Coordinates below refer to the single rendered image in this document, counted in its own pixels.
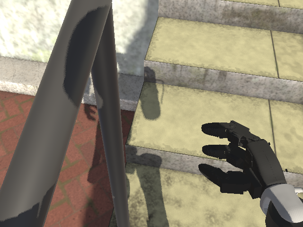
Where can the right robot hand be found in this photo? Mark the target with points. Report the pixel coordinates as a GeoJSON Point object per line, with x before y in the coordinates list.
{"type": "Point", "coordinates": [260, 166]}

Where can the right robot forearm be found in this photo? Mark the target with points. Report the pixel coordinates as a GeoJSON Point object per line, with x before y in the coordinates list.
{"type": "Point", "coordinates": [281, 206]}

